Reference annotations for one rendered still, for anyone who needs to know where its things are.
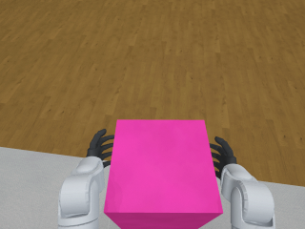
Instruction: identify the left robot forearm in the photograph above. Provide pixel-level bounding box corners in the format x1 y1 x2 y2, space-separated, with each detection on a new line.
57 156 105 229

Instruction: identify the left robot hand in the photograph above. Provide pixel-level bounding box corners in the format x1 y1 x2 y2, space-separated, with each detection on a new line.
86 129 115 168

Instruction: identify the right robot forearm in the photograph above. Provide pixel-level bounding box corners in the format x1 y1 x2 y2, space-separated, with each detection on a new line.
220 163 275 229

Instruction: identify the right robot hand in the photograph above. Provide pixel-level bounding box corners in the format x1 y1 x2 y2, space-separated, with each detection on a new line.
209 136 237 180

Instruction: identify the carton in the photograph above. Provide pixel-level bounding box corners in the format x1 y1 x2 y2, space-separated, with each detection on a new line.
103 119 224 229

